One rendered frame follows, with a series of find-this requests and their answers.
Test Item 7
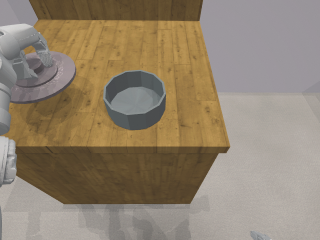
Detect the table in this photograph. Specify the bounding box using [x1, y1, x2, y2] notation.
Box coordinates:
[0, 0, 231, 204]

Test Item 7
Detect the robot left upper arm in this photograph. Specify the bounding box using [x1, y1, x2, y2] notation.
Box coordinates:
[0, 136, 17, 240]

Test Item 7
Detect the right robot hand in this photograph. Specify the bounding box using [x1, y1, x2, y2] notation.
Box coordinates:
[250, 230, 272, 240]

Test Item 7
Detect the pot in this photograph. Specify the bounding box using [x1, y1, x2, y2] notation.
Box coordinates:
[103, 70, 166, 130]

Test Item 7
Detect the left robot forearm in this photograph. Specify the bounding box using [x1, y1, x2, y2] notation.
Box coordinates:
[0, 29, 20, 136]

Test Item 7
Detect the left robot hand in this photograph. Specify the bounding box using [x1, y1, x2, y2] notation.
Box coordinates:
[0, 23, 53, 80]

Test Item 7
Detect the knob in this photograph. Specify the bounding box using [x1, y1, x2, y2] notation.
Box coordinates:
[26, 58, 44, 74]

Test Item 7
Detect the lid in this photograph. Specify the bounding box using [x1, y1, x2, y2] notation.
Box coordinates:
[10, 51, 77, 104]

